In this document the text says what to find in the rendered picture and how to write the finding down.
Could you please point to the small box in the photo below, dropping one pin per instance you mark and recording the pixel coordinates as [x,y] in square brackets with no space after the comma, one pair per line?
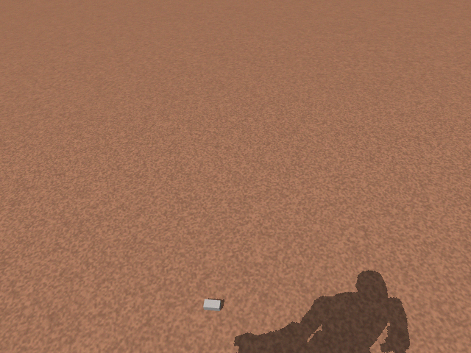
[210,304]

